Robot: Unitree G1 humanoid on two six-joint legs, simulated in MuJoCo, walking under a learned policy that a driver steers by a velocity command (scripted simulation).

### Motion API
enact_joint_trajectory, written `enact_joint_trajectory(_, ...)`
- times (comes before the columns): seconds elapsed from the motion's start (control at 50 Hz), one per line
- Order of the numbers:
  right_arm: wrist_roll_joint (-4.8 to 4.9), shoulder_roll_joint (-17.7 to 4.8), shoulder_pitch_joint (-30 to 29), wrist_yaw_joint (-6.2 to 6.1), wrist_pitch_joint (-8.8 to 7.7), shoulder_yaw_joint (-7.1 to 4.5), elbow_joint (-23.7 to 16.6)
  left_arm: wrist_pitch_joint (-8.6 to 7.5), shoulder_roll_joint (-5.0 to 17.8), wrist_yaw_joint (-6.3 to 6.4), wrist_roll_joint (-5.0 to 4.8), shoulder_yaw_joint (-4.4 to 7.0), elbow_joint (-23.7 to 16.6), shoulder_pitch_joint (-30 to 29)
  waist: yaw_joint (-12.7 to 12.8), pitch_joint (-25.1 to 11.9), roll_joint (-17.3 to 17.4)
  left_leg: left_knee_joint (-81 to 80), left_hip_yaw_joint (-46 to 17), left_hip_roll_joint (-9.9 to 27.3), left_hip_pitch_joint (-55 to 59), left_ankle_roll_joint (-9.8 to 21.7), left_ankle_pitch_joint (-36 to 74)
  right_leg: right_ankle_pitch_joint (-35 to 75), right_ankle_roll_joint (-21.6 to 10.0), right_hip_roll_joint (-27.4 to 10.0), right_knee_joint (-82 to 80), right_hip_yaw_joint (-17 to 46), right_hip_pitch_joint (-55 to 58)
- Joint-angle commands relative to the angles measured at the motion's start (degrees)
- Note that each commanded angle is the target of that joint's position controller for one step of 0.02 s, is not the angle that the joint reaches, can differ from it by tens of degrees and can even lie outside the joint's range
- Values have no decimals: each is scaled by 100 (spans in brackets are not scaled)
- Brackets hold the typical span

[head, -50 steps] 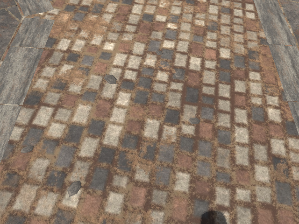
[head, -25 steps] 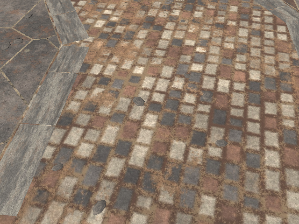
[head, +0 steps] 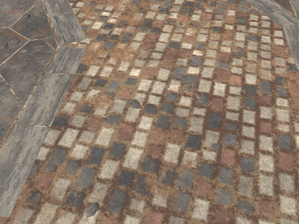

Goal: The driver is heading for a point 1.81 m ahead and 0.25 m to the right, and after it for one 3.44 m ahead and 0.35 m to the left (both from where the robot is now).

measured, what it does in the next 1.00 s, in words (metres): walks ahead: left foot, then right foot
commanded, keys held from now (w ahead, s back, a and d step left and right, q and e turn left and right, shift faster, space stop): no key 0.06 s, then w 0.94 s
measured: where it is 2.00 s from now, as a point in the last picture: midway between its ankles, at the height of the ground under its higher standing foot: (150, 152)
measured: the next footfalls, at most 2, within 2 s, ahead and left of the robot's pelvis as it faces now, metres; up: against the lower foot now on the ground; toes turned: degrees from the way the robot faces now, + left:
left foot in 0.40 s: +0.12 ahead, +0.15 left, +0.00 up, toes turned +0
right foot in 0.88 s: +0.48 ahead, -0.08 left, +0.00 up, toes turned -2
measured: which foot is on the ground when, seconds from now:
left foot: down 0.00-0.12, up 0.14-0.38, down 0.40-0.88, up 0.90-1.00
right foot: down 0.00-0.40, up 0.42-0.86, down 0.88-1.00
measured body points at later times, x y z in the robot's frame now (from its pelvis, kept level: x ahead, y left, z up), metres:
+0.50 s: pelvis +0.10 +0.06 +0.00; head +0.10 +0.08 +0.45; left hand +0.16 +0.34 -0.13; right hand +0.15 -0.22 -0.11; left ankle +0.08 +0.15 -0.74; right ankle +0.03 -0.09 -0.66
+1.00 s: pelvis +0.37 +0.01 -0.01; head +0.40 +0.00 +0.44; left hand +0.51 +0.27 -0.11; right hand +0.39 -0.27 -0.14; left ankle +0.23 +0.15 -0.64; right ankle +0.44 -0.08 -0.74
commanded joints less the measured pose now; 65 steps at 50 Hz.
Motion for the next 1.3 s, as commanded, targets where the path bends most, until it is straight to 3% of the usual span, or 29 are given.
enact_joint_trajectory(0.02, 2, -657, 20, -38, -57, -159, -147, -79, 642, 20, -5, 140, -214, -27, -6, -194, -39, -308, -261, 301, 272, 79, 1358, 859, -102, -426, -629, 459, -227)
enact_joint_trajectory(0.06, 5, -653, 26, -45, -58, -161, -36, -80, 652, 24, -8, 136, -128, 3, -4, -173, -39, -334, -247, 299, 285, 61, 1350, 843, -113, -425, -669, 471, -221)
enact_joint_trajectory(0.12, 72, -587, 91, -54, -76, -162, 139, -21, 924, 80, -71, 219, 34, 200, 86, 1, -485, 212, 320, -149, -293, 95, -723, -1750, -446, -575, -1153, 939, -197)
enact_joint_trajectory(0.16, 133, -580, -326, -6, -259, -145, -91, -19, 1249, 143, -139, 314, 119, 480, 232, 543, -980, 1144, 648, 6, -1418, 121, -1076, -3113, -1130, -1721, -2003, 2486, -138)
enact_joint_trajectory(0.2, 206, -668, -648, 87, -459, -168, -220, -115, 1300, 190, -82, 361, 170, 680, 356, 791, -842, 2032, 390, 451, -2258, 188, -1323, -2528, -1462, -2209, -2262, 3087, 131)
enact_joint_trajectory(0.26, 212, -607, -553, 236, -626, -146, -132, -154, 1191, 159, -188, 369, 76, 491, 256, 461, -586, 1474, 548, 639, -2155, 251, -1087, -1340, -1163, -1809, -2163, 2200, 614)
enact_joint_trajectory(0.32, 180, -474, -254, 329, -703, -112, 81, -90, 1304, 111, -248, 412, 73, 382, 39, 130, -603, 295, 1068, 276, -486, 140, 90, -508, -971, -1251, -1871, 1179, -118)
enact_joint_trajectory(0.36, 204, -608, 465, 319, -670, -194, 406, -59, 1146, 78, -225, 362, 96, 434, -280, -82, -500, -86, 1262, 6, 782, 95, 544, -578, -824, -1052, -1309, 921, -809)
enact_joint_trajectory(0.38, 252, -760, 923, 272, -653, -262, 518, -86, 915, 53, -178, 278, 91, 412, -523, -210, -391, -245, 1006, 152, 1423, 202, 349, -492, -631, -884, -701, 716, -1205)
enact_joint_trajectory(0.4, 226, -1196, 1548, 199, -658, -365, 581, -136, 446, 0, -65, 123, -45, 257, -784, -402, 676, -992, -636, 1304, 2014, 606, -520, -589, -209, -367, 1274, 100, -1903)
enact_joint_trajectory(0.42, 132, -1870, 1892, 266, -705, -468, 590, -270, 322, 33, -140, 100, -383, 252, -708, -562, 1694, -1872, -3281, 2468, 2372, 1606, -1786, -1638, -49, 251, 2867, 98, -3160)
enact_joint_trajectory(0.44, 87, -1479, 1489, 314, -784, -355, 543, -349, 826, 49, -323, 220, -374, 214, -552, -180, 1001, -2048, -3539, 2628, 1939, 1859, -2700, -1546, -153, -179, 3745, 603, -3652)
enact_joint_trajectory(0.46, 112, -1095, 1034, 333, -839, -233, 402, -402, 1024, 14, -387, 274, -374, 157, -388, 266, 791, -2065, -2822, 2336, 1683, 1626, -2513, -892, -286, -467, 3867, 648, -3902)
enact_joint_trajectory(0.52, 47, -720, 550, 357, -801, -67, 268, -432, 937, -76, -172, 321, -241, 121, -143, 316, 572, -2141, -1142, 1592, 1212, 1106, -332, 348, -231, -861, 3313, 461, -3434)
enact_joint_trajectory(0.58, 59, -820, 872, 295, -753, -66, 382, -365, 694, -148, -117, 272, -310, -79, -186, 245, 445, -2229, -391, 1372, 1113, 1187, 1127, 984, 41, -836, 2817, 160, -3373)
enact_joint_trajectory(0.66, 69, -960, 1053, 187, -704, -59, 461, -366, 438, -154, -132, 162, -671, -997, -390, 410, 399, -2379, 195, 1171, 740, 1153, 1655, 1852, 240, -635, 1176, -84, -2941)
enact_joint_trajectory(0.72, 122, -1029, 1361, 158, -684, -72, 591, -392, 422, -211, -173, 133, -846, -1492, -510, 550, 383, -2434, 271, 1322, 852, 1164, 1600, 2219, 178, -470, 455, -143, -2642)
enact_joint_trajectory(0.78, 168, -1069, 1360, 148, -627, -114, 646, -428, 561, -293, -185, 167, -972, -1633, -345, 536, 396, -2136, 289, 1608, 1482, 1062, 2119, 1993, -74, -443, 91, 14, -2643)
enact_joint_trajectory(0.82, 134, -1180, 1248, 139, -565, -165, 609, -437, 746, -312, -171, 245, -914, -1309, -80, 199, 499, -1579, 338, 1679, 1840, 946, 3479, 1590, -260, -264, 70, -82, -2124)
enact_joint_trajectory(0.86, 54, -1187, 1131, 135, -454, -163, 545, -398, 1111, -243, -182, 459, -519, 97, 654, -774, 570, 189, 606, 1355, 1650, 739, 5140, 1426, -553, 81, 54, -381, -252)
enact_joint_trajectory(0.88, -35, -1003, 1219, 127, -446, -72, 413, -360, 1415, -175, -132, 553, -297, 1118, 991, -1583, 154, 1862, 688, 1109, 354, 595, 3741, 1374, -873, -785, 346, 583, 1645)
enact_joint_trajectory(0.9, -5, -46, 2157, 227, -575, 187, 388, -347, 1868, -210, -64, 649, -112, 1506, 465, -2550, -1598, 4104, 622, -106, -1922, 216, -580, -276, -1906, -2243, -358, 3609, 3634)
enact_joint_trajectory(0.92, 159, -622, 1806, 266, -736, 74, 490, -348, 1243, -210, -101, 494, -109, 1415, 682, -2427, -1228, 4855, -139, -45, -2568, 297, -1606, -981, -1813, -2261, -1234, 4524, 3432)
enact_joint_trajectory(0.94, 333, -1060, 1108, 286, -835, -54, 225, -368, 1058, -186, -104, 428, -172, 859, 603, -1307, -936, 4997, -2, 279, -3021, 386, -1235, -730, -1527, -2101, -1345, 3590, 2555)
enact_joint_trajectory(0.98, 236, -985, 520, 216, -877, -62, 71, -422, 841, -201, -30, 366, -270, 141, 247, -462, -91, 4344, 228, 804, -2628, 391, -346, 661, -1315, -1678, -1609, 2268, 898)
enact_joint_trajectory(1.02, 159, -787, 760, 202, -748, -64, 123, -476, 678, -224, 25, 327, -236, -30, -64, -416, -322, 3965, 188, 1023, -2040, 349, -49, 1167, -1283, -1405, -1924, 1681, 238)
enact_joint_trajectory(1.14, 39, -611, -118, 187, -606, -9, -255, -495, 969, -117, -63, 403, 63, 362, 18, 87, -217, 2205, 394, 1154, -2613, 24, 1164, 1578, -1316, -1227, -2400, 819, -86)
enact_joint_trajectory(1.2, 64, -498, -757, 255, -688, 48, -420, -440, 1077, -58, -110, 417, 171, 616, 253, 162, -202, 984, 632, 919, -2298, 17, 2092, 1676, -1103, -1031, -2380, 413, -45)
enact_joint_trajectory(1.3, 148, -593, -1515, 404, -754, 57, -741, -294, 1146, -32, -171, 438, 473, 1140, 467, 250, -251, 170, 621, 729, -2441, 169, 1979, 1811, -1020, -1417, -2008, 492, 966)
